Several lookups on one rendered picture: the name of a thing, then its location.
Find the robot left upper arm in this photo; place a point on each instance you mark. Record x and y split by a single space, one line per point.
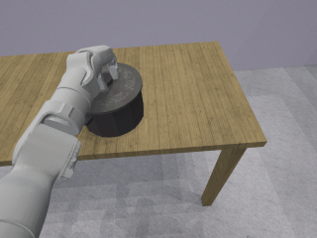
25 192

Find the pot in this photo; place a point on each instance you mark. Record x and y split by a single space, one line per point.
117 123

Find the left robot hand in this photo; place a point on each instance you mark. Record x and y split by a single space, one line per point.
108 57

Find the lid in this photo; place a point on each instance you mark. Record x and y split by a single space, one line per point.
122 92

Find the knob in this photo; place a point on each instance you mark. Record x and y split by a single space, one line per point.
107 78

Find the table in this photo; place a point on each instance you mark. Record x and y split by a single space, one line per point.
193 102

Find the robot left forearm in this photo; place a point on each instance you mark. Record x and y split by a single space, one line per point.
66 109

